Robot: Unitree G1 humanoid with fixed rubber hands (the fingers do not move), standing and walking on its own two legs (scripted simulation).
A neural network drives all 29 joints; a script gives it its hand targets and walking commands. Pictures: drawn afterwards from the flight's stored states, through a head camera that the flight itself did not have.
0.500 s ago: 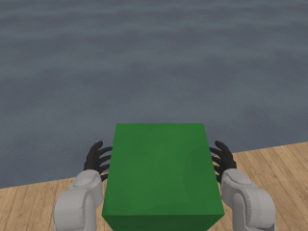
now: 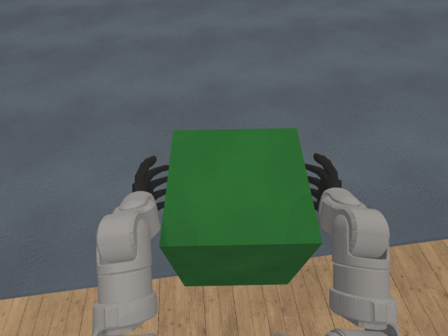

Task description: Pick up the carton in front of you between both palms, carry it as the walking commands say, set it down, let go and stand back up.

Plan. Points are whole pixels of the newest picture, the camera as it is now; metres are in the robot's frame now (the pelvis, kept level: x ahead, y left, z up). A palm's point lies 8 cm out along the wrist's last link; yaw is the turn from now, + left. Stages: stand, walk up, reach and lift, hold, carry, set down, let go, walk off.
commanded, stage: carry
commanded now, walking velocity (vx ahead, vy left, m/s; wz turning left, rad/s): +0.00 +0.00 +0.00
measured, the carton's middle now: (235, 214) +0.33 +0.00 +0.02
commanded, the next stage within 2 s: none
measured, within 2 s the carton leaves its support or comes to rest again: neither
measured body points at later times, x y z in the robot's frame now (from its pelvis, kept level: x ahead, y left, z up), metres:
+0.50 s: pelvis +0.05 +0.03 +0.01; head +0.09 +0.03 +0.46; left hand +0.39 +0.18 +0.09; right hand +0.39 -0.12 +0.09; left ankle -0.07 +0.11 -0.71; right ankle +0.08 -0.07 -0.72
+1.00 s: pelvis +0.02 +0.03 +0.01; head +0.02 +0.02 +0.46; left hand +0.35 +0.18 +0.10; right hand +0.35 -0.12 +0.10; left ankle -0.07 +0.11 -0.72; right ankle +0.08 -0.07 -0.72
